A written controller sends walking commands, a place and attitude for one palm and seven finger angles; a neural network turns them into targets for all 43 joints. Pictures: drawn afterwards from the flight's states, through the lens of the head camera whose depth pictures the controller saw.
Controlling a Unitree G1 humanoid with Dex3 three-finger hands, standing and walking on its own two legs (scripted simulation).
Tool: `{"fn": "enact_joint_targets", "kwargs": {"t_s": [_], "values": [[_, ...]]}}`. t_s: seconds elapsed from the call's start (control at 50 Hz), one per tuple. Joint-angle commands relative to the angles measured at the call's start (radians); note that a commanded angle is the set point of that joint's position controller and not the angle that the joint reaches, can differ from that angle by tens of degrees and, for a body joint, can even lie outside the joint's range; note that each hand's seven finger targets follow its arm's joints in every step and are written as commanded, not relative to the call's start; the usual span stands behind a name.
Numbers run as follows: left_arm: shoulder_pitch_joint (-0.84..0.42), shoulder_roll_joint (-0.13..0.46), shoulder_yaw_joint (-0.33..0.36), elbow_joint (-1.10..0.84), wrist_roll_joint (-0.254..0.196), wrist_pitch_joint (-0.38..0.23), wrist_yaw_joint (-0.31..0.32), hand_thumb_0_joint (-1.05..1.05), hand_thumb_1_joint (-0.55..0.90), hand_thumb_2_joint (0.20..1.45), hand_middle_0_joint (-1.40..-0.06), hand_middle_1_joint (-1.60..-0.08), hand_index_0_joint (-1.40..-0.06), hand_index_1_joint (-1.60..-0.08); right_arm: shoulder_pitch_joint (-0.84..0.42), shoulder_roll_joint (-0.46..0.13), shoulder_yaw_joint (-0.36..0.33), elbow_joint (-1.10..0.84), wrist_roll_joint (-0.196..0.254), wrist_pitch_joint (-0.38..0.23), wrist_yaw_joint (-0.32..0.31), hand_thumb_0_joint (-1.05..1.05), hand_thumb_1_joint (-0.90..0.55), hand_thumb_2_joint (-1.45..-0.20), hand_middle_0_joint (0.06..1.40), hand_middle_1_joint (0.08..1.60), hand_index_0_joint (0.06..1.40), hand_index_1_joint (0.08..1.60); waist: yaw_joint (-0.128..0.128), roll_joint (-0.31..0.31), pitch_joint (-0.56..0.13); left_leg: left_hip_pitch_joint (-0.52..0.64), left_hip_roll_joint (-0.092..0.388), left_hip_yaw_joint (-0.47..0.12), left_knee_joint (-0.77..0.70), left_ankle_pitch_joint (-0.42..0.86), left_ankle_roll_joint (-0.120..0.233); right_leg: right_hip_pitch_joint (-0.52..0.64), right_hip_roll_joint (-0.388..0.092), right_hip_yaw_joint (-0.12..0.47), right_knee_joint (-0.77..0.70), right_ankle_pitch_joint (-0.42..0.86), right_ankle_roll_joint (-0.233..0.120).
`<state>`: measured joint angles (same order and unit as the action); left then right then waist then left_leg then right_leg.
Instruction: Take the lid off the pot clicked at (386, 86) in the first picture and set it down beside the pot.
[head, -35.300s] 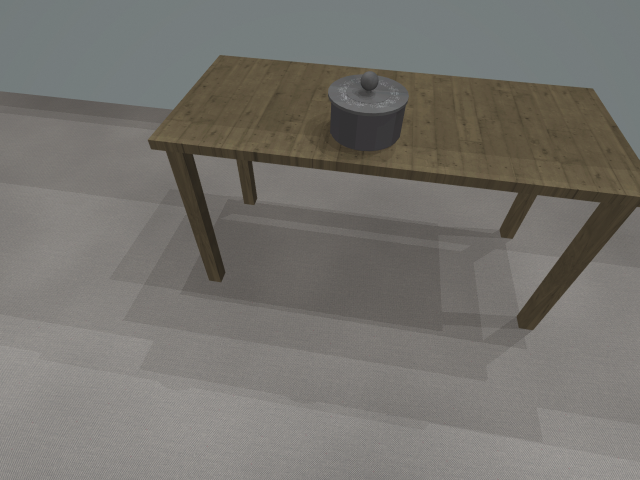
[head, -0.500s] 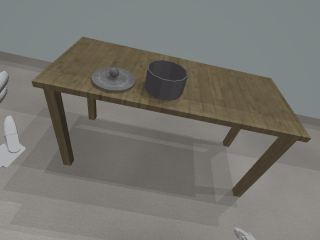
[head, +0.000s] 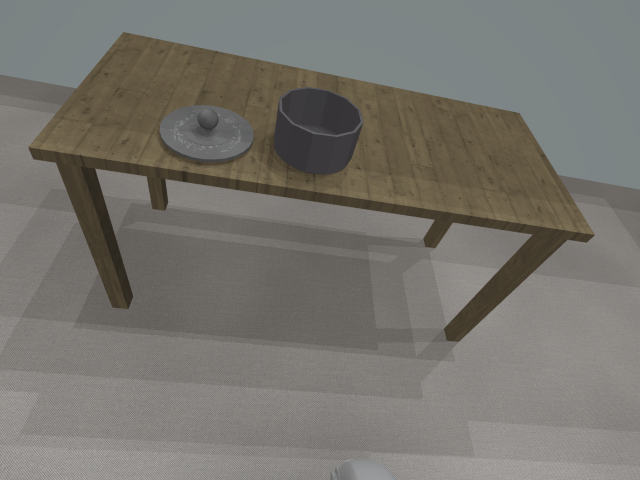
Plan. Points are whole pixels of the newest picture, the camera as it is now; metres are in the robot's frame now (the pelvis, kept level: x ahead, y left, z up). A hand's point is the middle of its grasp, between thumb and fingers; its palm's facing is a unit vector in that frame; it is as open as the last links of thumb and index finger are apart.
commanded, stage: stop stepping back and stand still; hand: left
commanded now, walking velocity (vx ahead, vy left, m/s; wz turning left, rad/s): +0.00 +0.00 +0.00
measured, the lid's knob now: (208, 119) +0.84 +0.22 -0.06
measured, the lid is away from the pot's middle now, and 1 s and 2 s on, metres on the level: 0.25 0.25 0.25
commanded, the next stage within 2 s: let the arm hang, fingers relaxed in 1.04 s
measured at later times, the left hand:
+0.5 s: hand (200, 441) +0.21 +0.14 -0.17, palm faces +0.06 -0.99 -0.13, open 7.4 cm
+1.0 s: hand (151, 474) +0.17 +0.19 -0.16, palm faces +0.06 -0.96 -0.26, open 7.4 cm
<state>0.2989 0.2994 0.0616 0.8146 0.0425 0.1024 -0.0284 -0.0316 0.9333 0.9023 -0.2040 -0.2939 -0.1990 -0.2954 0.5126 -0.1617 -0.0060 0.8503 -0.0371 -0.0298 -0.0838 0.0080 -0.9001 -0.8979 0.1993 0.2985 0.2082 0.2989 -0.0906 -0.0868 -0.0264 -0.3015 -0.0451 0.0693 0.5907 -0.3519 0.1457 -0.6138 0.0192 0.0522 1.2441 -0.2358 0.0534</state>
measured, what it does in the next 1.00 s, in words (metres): walks ahead: right foot, then left foot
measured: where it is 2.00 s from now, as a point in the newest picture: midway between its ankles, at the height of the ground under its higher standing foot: outside the picture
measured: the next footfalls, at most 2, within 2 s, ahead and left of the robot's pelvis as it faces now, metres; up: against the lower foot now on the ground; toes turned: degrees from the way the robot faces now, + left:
right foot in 0.46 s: +0.15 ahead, -0.13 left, +0.00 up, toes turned +4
left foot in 0.66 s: +0.11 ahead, +0.09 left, +0.00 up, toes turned +3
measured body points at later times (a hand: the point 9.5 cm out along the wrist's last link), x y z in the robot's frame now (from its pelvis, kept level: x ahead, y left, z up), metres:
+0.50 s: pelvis +0.10 -0.02 -0.01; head +0.12 +0.00 +0.44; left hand +0.21 +0.19 -0.16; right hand +0.05 -0.23 -0.16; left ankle -0.02 +0.01 -0.72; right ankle +0.11 -0.13 -0.73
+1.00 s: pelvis +0.11 -0.01 +0.00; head +0.14 -0.01 +0.45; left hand +0.17 +0.24 -0.14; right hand +0.18 -0.23 -0.14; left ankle +0.07 +0.08 -0.73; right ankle +0.11 -0.13 -0.73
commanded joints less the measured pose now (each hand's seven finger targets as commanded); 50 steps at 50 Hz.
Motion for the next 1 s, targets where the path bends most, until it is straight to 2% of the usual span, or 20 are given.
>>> {"fn": "enact_joint_targets", "kwargs": {"t_s": [0.0, 0.06, 0.14, 0.26, 0.32, 0.4, 0.42, 0.44, 0.46, 0.48, 0.5, 0.56, 0.6, 0.62, 0.64, 0.66, 0.68, 0.72, 0.78, 0.98], "values": [[-0.1, 0.017, -0.003, -0.074, -0.02, -0.045, 0.002, 0.0, 0.9, 0.9, -0.2, -0.3, -0.2, -0.3, 0.107, -0.14, -0.04, -0.012, -0.002, -0.03, -0.013, 0.0, -0.9, -0.9, 0.2, 0.3, 0.2, 0.3, 0.01, 0.246, 0.059, 0.284, 0.218, -0.359, -0.267, 0.374, -0.224, -0.208, 0.002, -0.019, -0.066, -0.012, 0.001], [-0.098, 0.02, -0.008, -0.032, -0.03, -0.049, 0.004, 0.0, 0.9, 0.9, -0.2, -0.3, -0.2, -0.3, 0.109, -0.135, -0.039, 0.021, 0.0, -0.036, -0.008, 0.0, -0.9, -0.9, 0.2, 0.3, 0.2, 0.3, 0.025, 0.189, 0.039, 0.301, 0.229, -0.322, -0.268, 0.47, -0.186, -0.153, -0.011, -0.02, -0.134, -0.031, -0.005], [-0.156, 0.006, -0.017, -0.014, -0.037, -0.058, 0.017, 0.0, 0.9, 0.9, -0.2, -0.3, -0.2, -0.3, 0.138, -0.119, -0.039, 0.077, 0.002, -0.033, -0.005, 0.0, -0.9, -0.9, 0.2, 0.3, 0.2, 0.3, 0.015, 0.143, 0.046, 0.342, 0.247, -0.303, -0.239, 0.746, -0.186, -0.093, -0.014, -0.051, -0.244, -0.06, -0.016], [-0.199, -0.016, -0.017, -0.001, -0.044, -0.067, 0.037, 0.0, 0.9, 0.9, -0.2, -0.3, -0.2, -0.3, 0.113, -0.086, -0.029, 0.122, 0.001, -0.023, 0.002, 0.0, -0.9, -0.9, 0.2, 0.3, 0.2, 0.3, 0.024, 0.158, 0.093, 0.278, 0.248, -0.276, -0.242, 0.837, -0.192, -0.006, -0.014, -0.056, -0.286, -0.072, -0.045], [-0.221, -0.029, -0.019, -0.006, -0.044, -0.076, 0.046, 0.0, 0.9, 0.9, -0.2, -0.3, -0.2, -0.3, 0.094, -0.075, -0.027, 0.14, 0.003, -0.016, 0.007, 0.0, -0.9, -0.9, 0.2, 0.3, 0.2, 0.3, 0.028, 0.16, 0.118, 0.239, 0.253, -0.263, -0.228, 0.915, -0.163, 0.08, -0.017, -0.074, -0.37, -0.09, -0.07], [-0.12, -0.041, -0.016, 0.019, -0.044, -0.093, 0.062, 0.0, 0.9, 0.9, -0.2, -0.3, -0.2, -0.3, 0.023, -0.074, -0.033, 0.147, 0.024, -0.005, 0.021, 0.0, -0.9, -0.9, 0.2, 0.3, 0.2, 0.3, 0.092, 0.125, 0.087, 0.111, 0.22, -0.198, -0.132, 0.947, -0.151, 0.376, 0.002, -0.052, -0.578, 0.006, -0.116], [-0.046, -0.038, -0.01, 0.045, -0.044, -0.103, 0.068, 0.0, 0.9, 0.9, -0.2, -0.3, -0.2, -0.3, -0.003, -0.073, -0.038, 0.142, 0.033, -0.004, 0.024, 0.0, -0.9, -0.9, 0.2, 0.3, 0.2, 0.3, 0.126, 0.091, 0.054, 0.058, 0.16, -0.181, -0.032, 0.907, -0.175, 0.495, -0.02, 0.034, -0.664, 0.195, -0.148], [0.028, 0.003, 0.0, 0.074, -0.041, -0.118, 0.079, 0.0, 0.9, 0.9, -0.2, -0.3, -0.2, -0.3, -0.01, -0.058, -0.045, 0.128, 0.045, -0.004, 0.03, 0.0, -0.9, -0.9, 0.2, 0.3, 0.2, 0.3, 0.133, 0.014, -0.013, -0.031, 0.065, -0.132, 0.127, 0.673, -0.209, 0.609, -0.148, 0.208, -0.678, 0.502, -0.232], [0.008, 0.04, 0.005, 0.075, -0.042, -0.129, 0.085, 0.0, 0.9, 0.9, -0.2, -0.3, -0.2, -0.3, 0.006, -0.042, -0.052, 0.119, 0.052, 0.006, 0.041, 0.0, -0.9, -0.9, 0.2, 0.3, 0.2, 0.3, 0.091, -0.001, -0.036, -0.049, -0.008, -0.087, 0.266, 0.124, -0.21, 0.571, -0.309, 0.35, -0.775, 0.606, -0.338], [-0.068, 0.05, 0.0, 0.053, -0.038, -0.135, 0.09, 0.0, 0.9, 0.9, -0.2, -0.3, -0.2, -0.3, -0.007, -0.032, -0.052, 0.111, 0.053, 0.024, 0.044, 0.0, -0.9, -0.9, 0.2, 0.3, 0.2, 0.3, 0.055, 0.034, 0.014, -0.024, 0.007, -0.129, 0.33, -0.206, -0.166, 0.425, -0.369, 0.384, -0.837, 0.6, -0.384], [-0.112, 0.035, 0.005, 0.029, -0.032, -0.135, 0.094, 0.0, 0.9, 0.9, -0.2, -0.3, -0.2, -0.3, -0.031, -0.011, -0.054, 0.101, 0.046, 0.03, 0.047, 0.0, -0.9, -0.9, 0.2, 0.3, 0.2, 0.3, 0.046, 0.082, 0.057, -0.037, 0.031, -0.156, 0.314, -0.247, -0.143, 0.357, -0.346, 0.369, -0.828, 0.609, -0.374], [-0.11, 0.013, 0.023, 0.043, -0.024, -0.14, 0.106, 0.0, 0.9, 0.9, -0.2, -0.3, -0.2, -0.3, -0.07, -0.022, -0.069, 0.092, 0.039, 0.038, 0.046, 0.0, -0.9, -0.9, 0.2, 0.3, 0.2, 0.3, 0.046, -0.031, -0.026, -0.101, 0.063, -0.153, 0.185, -0.207, -0.152, 0.497, -0.32, 0.303, -0.754, 0.842, -0.324], [-0.114, 0.027, 0.028, 0.058, -0.03, -0.14, 0.102, 0.0, 0.9, 0.9, -0.2, -0.3, -0.2, -0.3, -0.061, -0.018, -0.074, 0.1, 0.039, 0.045, 0.049, 0.0, -0.9, -0.9, 0.2, 0.3, 0.2, 0.3, 0.029, 0.015, -0.068, -0.029, 0.066, -0.114, 0.022, -0.072, -0.166, 0.496, -0.295, 0.253, -0.714, 0.809, -0.269], [-0.12, 0.031, 0.03, 0.062, -0.034, -0.139, 0.098, 0.0, 0.9, 0.9, -0.2, -0.3, -0.2, -0.3, -0.039, -0.018, -0.075, 0.11, 0.036, 0.045, 0.051, 0.0, -0.9, -0.9, 0.2, 0.3, 0.2, 0.3, 0.018, 0.029, -0.097, 0.041, 0.071, -0.102, -0.079, 0.105, -0.167, 0.484, -0.266, 0.221, -0.677, 0.759, -0.223], [-0.112, 0.023, 0.028, 0.059, -0.041, -0.134, 0.091, 0.0, 0.9, 0.9, -0.2, -0.3, -0.2, -0.3, -0.046, -0.038, -0.079, 0.106, 0.031, 0.042, 0.05, 0.0, -0.9, -0.9, 0.2, 0.3, 0.2, 0.3, 0.029, 0.099, -0.109, 0.129, 0.098, -0.121, -0.093, 0.336, -0.153, 0.422, -0.206, 0.16, -0.65, 0.647, -0.166], [-0.107, 0.005, 0.025, 0.053, -0.043, -0.128, 0.084, 0.0, 0.9, 0.9, -0.2, -0.3, -0.2, -0.3, -0.083, -0.069, -0.085, 0.094, 0.024, 0.041, 0.048, 0.0, -0.9, -0.9, 0.2, 0.3, 0.2, 0.3, 0.046, 0.175, -0.109, 0.175, 0.162, -0.169, -0.058, 0.539, -0.122, 0.363, -0.14, 0.094, -0.636, 0.512, -0.116], [-0.096, -0.007, 0.016, 0.055, -0.035, -0.119, 0.086, 0.0, 0.9, 0.9, -0.2, -0.3, -0.2, -0.3, -0.129, -0.074, -0.089, 0.076, 0.023, 0.044, 0.051, 0.0, -0.9, -0.9, 0.2, 0.3, 0.2, 0.3, 0.067, 0.205, -0.07, 0.155, 0.195, -0.175, -0.06, 0.559, -0.102, 0.327, -0.102, 0.055, -0.661, 0.344, -0.092], [-0.108, -0.013, 0.01, 0.071, -0.03, -0.111, 0.083, 0.0, 0.9, 0.9, -0.2, -0.3, -0.2, -0.3, -0.175, -0.079, -0.088, 0.06, 0.025, 0.04, 0.052, 0.0, -0.9, -0.9, 0.2, 0.3, 0.2, 0.3, 0.071, 0.155, -0.013, 0.125, 0.176, -0.151, -0.081, 0.574, -0.108, 0.344, -0.094, 0.045, -0.665, 0.335, -0.099], [-0.091, -0.022, -0.001, 0.082, -0.03, -0.113, 0.085, 0.0, 0.9, 0.9, -0.2, -0.3, -0.2, -0.3, -0.185, -0.082, -0.085, 0.057, 0.029, 0.035, 0.049, 0.0, -0.9, -0.9, 0.2, 0.3, 0.2, 0.3, 0.068, 0.108, -0.036, 0.156, 0.17, -0.145, -0.097, 0.533, -0.113, 0.364, -0.099, 0.057, -0.692, 0.346, -0.103], [-0.082, 0.003, -0.021, 0.114, -0.029, -0.121, 0.077, 0.0, 0.9, 0.9, -0.2, -0.3, -0.2, -0.3, -0.217, -0.097, -0.068, 0.081, 0.031, 0.021, 0.062, 0.0, -0.9, -0.9, 0.2, 0.3, 0.2, 0.3, 0.073, 0.082, 0.025, 0.131, 0.145, -0.137, -0.214, 0.241, -0.103, 0.389, -0.088, 0.066, -0.81, 0.179, -0.097]]}}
